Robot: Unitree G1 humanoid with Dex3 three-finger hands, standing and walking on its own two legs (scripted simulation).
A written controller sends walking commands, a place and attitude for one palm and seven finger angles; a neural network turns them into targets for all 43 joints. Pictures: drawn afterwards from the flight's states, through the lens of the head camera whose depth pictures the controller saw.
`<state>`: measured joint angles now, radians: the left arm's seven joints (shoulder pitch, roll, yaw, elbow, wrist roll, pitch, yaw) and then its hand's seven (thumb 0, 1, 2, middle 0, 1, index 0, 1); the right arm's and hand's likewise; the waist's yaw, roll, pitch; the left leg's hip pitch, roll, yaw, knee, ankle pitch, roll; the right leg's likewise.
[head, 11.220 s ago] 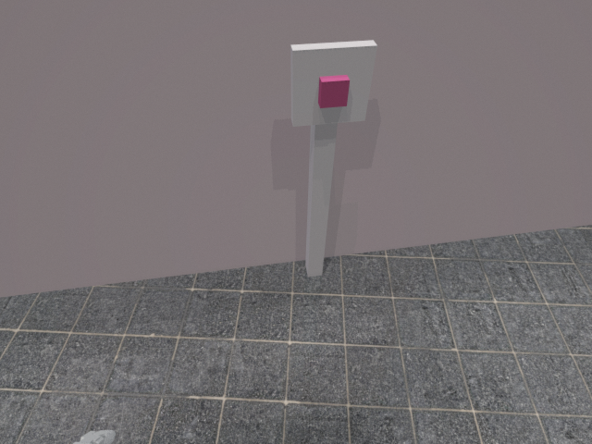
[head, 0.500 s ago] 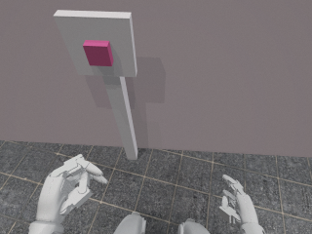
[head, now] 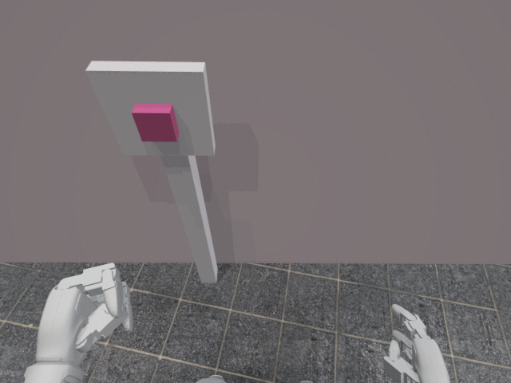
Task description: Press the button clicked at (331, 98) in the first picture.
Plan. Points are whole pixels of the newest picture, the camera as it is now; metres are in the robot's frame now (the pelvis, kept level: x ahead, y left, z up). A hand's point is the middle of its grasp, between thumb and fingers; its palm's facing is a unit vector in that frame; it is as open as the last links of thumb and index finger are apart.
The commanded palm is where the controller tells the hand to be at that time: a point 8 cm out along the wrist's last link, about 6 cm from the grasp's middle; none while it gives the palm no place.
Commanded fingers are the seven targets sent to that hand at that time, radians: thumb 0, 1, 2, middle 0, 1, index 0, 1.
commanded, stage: raise the hand and make a fist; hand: left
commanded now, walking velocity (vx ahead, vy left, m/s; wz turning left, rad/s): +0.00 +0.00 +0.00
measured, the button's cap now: (157, 122) +0.52 +0.21 +0.12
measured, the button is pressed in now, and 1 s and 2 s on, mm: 0 0 0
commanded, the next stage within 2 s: aim a knuckle at the button in 0.82 s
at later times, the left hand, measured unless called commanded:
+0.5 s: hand (95, 266) +0.24 +0.22 +0.11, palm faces +0.07 -1.00 -0.07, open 3.1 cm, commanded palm +0.21 +0.27 +0.11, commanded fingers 0.00 0.90 0.90 -1.30 -1.50 -1.30 -1.50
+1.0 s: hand (101, 273) +0.24 +0.21 +0.11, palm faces +0.07 -1.00 -0.06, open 3.1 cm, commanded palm +0.22 +0.26 +0.11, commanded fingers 0.00 0.90 0.90 -1.30 -1.50 -1.30 -1.50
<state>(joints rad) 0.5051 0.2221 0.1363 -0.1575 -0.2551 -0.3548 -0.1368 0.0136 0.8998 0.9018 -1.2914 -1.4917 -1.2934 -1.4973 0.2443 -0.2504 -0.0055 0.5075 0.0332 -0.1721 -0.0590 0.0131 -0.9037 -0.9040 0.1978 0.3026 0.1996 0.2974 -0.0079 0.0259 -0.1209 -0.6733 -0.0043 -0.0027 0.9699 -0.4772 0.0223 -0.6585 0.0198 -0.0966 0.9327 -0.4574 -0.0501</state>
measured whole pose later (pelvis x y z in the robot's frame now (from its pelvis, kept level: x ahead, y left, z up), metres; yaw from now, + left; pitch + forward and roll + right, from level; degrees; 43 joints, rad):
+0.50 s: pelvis +0.01 +0.01 +0.02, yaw +0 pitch +7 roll -1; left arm 0.32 0.28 0.23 -0.07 -0.30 -0.20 -0.22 0.01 0.90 0.90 -1.30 -1.50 -1.30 -1.50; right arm 0.27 -0.25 0.05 0.57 0.05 -0.21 -0.06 0.01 -0.90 -0.90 0.20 0.30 0.20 0.30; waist 0.00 0.04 -0.10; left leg -0.51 -0.01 0.00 0.82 -0.43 0.03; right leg -0.49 0.02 -0.09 0.77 -0.40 -0.03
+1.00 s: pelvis +0.00 +0.00 +0.02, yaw +0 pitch +6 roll -1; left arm 0.30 0.25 0.22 -0.04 -0.29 -0.22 -0.22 0.01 0.90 0.90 -1.30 -1.50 -1.30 -1.50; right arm 0.25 -0.25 0.05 0.57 0.04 -0.21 -0.06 0.01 -0.90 -0.90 0.20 0.30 0.20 0.30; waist 0.01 0.04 -0.08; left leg -0.49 -0.01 0.00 0.80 -0.41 0.03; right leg -0.48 0.02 -0.09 0.76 -0.39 -0.04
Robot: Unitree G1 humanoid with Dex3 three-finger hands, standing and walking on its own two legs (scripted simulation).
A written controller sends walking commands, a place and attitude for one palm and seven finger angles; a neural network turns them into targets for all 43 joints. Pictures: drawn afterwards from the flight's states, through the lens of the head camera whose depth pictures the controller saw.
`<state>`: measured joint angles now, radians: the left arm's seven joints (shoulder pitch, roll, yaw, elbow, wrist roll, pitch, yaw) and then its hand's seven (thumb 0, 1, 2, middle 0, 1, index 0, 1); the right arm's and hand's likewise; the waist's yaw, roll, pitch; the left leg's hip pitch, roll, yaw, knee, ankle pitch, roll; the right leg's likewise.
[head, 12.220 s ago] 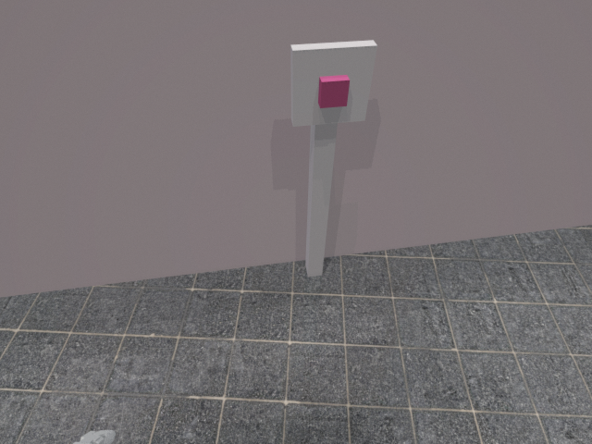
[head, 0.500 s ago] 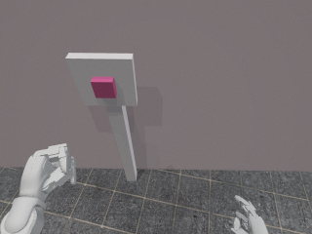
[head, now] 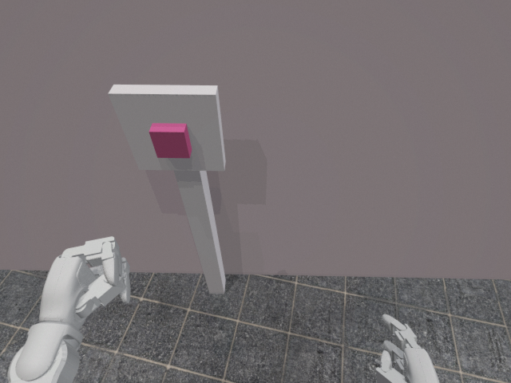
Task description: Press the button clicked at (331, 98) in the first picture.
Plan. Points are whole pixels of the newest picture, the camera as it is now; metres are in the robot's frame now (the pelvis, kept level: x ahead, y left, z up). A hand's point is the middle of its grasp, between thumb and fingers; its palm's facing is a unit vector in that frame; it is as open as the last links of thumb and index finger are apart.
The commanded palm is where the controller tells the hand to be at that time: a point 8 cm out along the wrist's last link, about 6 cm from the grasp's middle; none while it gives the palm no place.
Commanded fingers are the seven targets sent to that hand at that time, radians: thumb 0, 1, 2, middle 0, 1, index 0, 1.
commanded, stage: aim a knuckle at the button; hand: left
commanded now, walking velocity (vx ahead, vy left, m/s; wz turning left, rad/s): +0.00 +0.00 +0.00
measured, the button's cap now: (171, 139) +0.52 +0.20 +0.09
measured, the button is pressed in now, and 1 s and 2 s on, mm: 0 0 0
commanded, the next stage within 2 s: press the button with the knuckle in 1.82 s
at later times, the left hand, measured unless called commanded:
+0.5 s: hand (156, 234) +0.32 +0.18 +0.07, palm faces +0.06 -1.00 -0.03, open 3.1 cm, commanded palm +0.30 +0.23 +0.07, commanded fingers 0.00 0.90 0.90 -1.30 -1.50 -1.30 -1.50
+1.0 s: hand (193, 196) +0.40 +0.14 +0.06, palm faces +0.06 -1.00 -0.03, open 3.1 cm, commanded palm +0.38 +0.19 +0.06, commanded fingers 0.00 0.90 0.90 -1.30 -1.50 -1.30 -1.50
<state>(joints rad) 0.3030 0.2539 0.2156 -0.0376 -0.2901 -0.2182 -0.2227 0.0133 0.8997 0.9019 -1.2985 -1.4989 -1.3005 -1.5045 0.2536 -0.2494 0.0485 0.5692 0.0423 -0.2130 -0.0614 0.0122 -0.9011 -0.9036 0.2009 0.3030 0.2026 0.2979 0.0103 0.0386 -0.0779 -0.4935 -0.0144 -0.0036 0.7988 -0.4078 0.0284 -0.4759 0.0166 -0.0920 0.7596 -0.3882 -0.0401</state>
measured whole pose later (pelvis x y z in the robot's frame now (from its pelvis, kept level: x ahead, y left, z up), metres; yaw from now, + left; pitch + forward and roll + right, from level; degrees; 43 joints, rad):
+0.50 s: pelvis +0.00 -0.01 +0.00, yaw -1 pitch +7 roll +0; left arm -0.04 0.24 0.20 0.28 -0.23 -0.25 -0.15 0.01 0.90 0.90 -1.30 -1.50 -1.30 -1.50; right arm 0.26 -0.26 0.03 0.60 0.04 -0.15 -0.05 0.01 -0.90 -0.90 0.20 0.30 0.20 0.30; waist -0.02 0.02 -0.07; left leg -0.52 -0.01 0.02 0.79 -0.40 0.02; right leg -0.52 0.02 -0.07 0.78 -0.38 -0.05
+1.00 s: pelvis -0.01 -0.01 -0.01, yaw -2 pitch +11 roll +0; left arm -0.43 0.24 0.21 0.69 -0.15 -0.34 -0.05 0.01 0.90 0.90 -1.30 -1.50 -1.30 -1.50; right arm 0.30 -0.25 0.02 0.63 0.02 -0.05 -0.02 0.01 -0.90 -0.90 0.20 0.30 0.20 0.30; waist -0.06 0.02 -0.08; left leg -0.62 0.00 0.04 0.83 -0.41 0.02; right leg -0.63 0.03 -0.05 0.83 -0.39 -0.05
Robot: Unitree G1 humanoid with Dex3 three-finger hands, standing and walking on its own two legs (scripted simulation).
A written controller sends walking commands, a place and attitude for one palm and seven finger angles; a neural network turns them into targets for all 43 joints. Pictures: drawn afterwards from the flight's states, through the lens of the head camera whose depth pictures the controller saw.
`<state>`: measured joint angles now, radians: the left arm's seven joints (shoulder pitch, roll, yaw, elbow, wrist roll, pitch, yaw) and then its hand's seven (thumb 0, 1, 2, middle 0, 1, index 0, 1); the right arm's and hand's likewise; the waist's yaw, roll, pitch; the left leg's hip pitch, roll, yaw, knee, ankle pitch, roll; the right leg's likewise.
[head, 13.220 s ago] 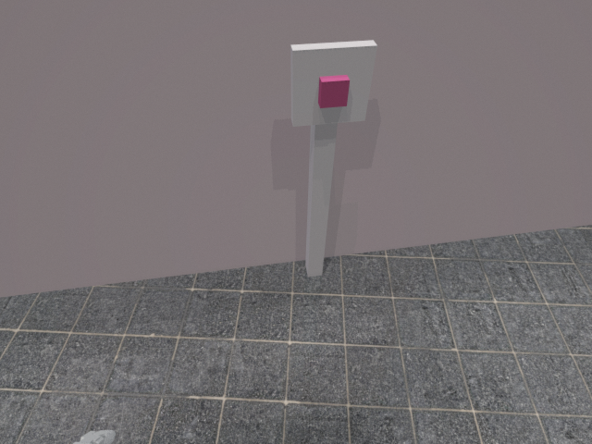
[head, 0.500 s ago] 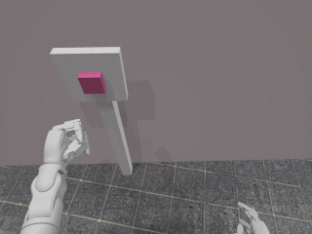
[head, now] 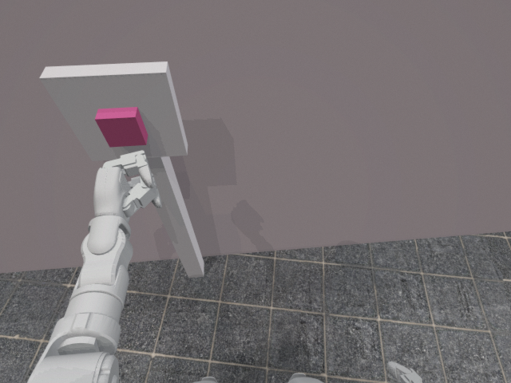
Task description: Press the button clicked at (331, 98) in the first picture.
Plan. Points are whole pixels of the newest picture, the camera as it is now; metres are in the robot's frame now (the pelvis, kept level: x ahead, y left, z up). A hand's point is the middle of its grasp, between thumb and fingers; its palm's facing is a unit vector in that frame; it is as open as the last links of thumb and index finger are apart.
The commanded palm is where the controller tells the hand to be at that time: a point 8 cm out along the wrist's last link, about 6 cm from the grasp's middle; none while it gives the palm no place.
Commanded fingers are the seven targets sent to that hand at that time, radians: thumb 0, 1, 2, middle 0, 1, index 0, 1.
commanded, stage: aim a knuckle at the button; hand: left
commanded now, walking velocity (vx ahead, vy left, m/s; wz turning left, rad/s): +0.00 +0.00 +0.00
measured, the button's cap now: (123, 126) +0.51 +0.23 +0.10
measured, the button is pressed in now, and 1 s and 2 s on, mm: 0 0 13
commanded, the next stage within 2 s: press the button with the knuckle in 0.82 s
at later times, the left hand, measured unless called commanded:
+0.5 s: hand (151, 181) +0.42 +0.17 +0.07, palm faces +0.12 -0.99 -0.02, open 3.1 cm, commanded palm +0.39 +0.22 +0.07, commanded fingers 0.00 0.90 0.90 -1.30 -1.50 -1.30 -1.50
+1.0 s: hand (157, 177) +0.43 +0.17 +0.06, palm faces +0.11 -0.99 -0.02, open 3.1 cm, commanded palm +0.40 +0.22 +0.07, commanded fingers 0.00 0.90 0.90 -1.30 -1.50 -1.30 -1.50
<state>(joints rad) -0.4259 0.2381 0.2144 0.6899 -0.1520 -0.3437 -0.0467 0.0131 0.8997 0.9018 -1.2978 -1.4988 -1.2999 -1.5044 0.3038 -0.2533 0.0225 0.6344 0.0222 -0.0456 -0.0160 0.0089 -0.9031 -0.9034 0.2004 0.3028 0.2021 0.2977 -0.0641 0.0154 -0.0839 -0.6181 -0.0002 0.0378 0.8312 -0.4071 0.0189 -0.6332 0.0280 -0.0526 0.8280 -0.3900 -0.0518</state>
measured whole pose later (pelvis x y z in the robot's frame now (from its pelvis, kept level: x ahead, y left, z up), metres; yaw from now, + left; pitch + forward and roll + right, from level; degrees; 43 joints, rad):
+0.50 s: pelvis +0.00 +0.00 +0.00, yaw -1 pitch +13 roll +0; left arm -0.50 0.27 0.27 0.81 -0.15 -0.41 -0.05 0.01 0.90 0.90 -1.30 -1.50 -1.30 -1.50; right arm 0.35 -0.26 0.01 0.63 0.02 0.01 -0.01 0.01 -0.90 -0.90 0.20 0.30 0.20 0.30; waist -0.08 0.02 -0.09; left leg -0.66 0.01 0.05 0.85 -0.41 0.02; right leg -0.68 0.04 -0.04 0.84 -0.38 -0.05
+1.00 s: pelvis +0.00 +0.01 -0.01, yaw +0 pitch +13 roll +0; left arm -0.57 0.24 0.23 0.86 -0.12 -0.41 -0.01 0.01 0.90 0.90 -1.30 -1.50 -1.30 -1.50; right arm 0.32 -0.25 0.02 0.62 0.01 0.01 0.00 0.01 -0.90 -0.90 0.20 0.30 0.20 0.30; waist -0.08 0.01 -0.09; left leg -0.69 0.00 0.04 0.88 -0.42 0.03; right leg -0.70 0.02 -0.05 0.86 -0.39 -0.04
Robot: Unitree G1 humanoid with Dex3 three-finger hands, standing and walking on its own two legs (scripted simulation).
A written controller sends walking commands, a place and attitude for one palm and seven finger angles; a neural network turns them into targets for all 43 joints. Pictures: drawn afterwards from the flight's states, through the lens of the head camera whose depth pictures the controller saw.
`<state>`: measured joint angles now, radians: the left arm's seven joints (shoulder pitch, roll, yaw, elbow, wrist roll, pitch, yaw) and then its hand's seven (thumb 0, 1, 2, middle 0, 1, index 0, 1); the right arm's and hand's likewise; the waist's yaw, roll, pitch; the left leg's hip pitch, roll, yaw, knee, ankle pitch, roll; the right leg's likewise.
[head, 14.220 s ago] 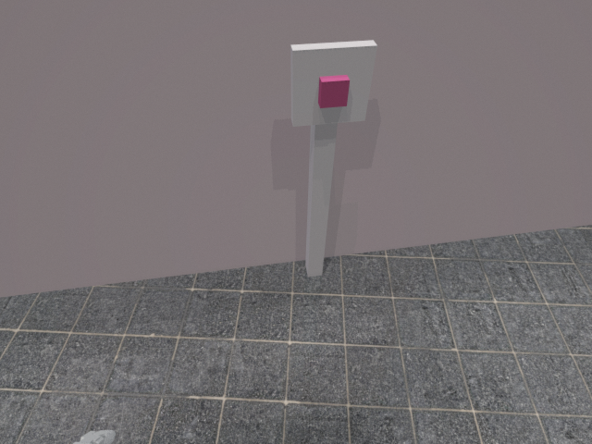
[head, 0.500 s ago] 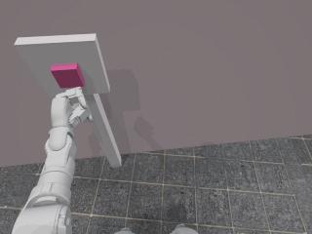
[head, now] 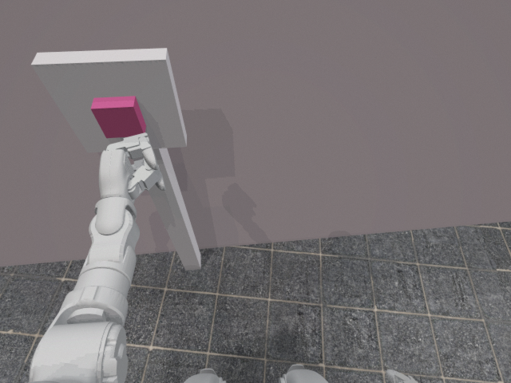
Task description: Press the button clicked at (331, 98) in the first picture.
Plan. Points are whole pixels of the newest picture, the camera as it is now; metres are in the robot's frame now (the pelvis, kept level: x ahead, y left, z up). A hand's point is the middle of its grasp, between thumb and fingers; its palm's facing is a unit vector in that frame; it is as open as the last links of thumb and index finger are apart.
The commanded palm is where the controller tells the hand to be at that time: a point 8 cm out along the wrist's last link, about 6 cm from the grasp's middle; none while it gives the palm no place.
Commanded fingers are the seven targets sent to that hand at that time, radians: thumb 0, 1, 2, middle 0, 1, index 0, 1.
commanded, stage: press the button with the knuckle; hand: left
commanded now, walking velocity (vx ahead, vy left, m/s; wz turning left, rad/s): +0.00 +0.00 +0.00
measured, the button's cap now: (120, 116) +0.52 +0.22 +0.11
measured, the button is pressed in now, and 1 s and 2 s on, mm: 0 13 0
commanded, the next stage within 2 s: hold the button down briefly in 0.96 s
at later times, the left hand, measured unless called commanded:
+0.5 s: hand (153, 155) +0.46 +0.17 +0.07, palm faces +0.12 -0.99 -0.01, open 3.0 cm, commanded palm +0.44 +0.22 +0.07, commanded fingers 0.00 0.90 0.90 -1.30 -1.50 -1.30 -1.50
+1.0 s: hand (151, 148) +0.48 +0.17 +0.07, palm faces +0.10 -0.99 -0.03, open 2.9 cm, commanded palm +0.48 +0.22 +0.07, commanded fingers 0.00 0.90 0.90 -1.30 -1.50 -1.30 -1.50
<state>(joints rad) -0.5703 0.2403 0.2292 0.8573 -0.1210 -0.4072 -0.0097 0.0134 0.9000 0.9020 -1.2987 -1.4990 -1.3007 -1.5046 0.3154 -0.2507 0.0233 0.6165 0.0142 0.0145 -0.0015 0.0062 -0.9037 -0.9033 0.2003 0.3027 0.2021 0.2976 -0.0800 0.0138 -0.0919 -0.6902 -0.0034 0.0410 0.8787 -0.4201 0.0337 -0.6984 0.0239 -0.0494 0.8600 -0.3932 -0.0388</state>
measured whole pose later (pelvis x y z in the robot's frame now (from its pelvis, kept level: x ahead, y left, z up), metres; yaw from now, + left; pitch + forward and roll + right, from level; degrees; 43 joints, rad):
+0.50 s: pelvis +0.00 +0.00 +0.00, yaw +0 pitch +15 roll -1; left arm -0.71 0.32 0.31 1.02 -0.11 -0.44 -0.06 0.00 0.87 0.92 -1.30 -1.50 -1.30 -1.50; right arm 0.35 -0.26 0.02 0.64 0.01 0.04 0.00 0.01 -0.90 -0.90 0.20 0.30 0.20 0.30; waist -0.11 0.01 -0.10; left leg -0.74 0.00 0.04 0.90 -0.43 0.03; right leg -0.74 0.03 -0.06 0.87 -0.39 -0.04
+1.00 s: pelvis -0.02 +0.00 -0.01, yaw +1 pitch +18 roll -2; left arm -0.91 0.42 0.32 1.23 -0.07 -0.46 -0.08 -0.01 0.78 0.98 -1.30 -1.50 -1.36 -1.50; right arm 0.37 -0.28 0.04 0.66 0.00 0.01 -0.01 0.00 -0.90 -0.90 0.20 0.30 0.20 0.30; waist -0.16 0.01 -0.09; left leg -0.87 0.00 0.00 0.96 -0.41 0.03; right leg -0.85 0.03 -0.09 0.91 -0.38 -0.05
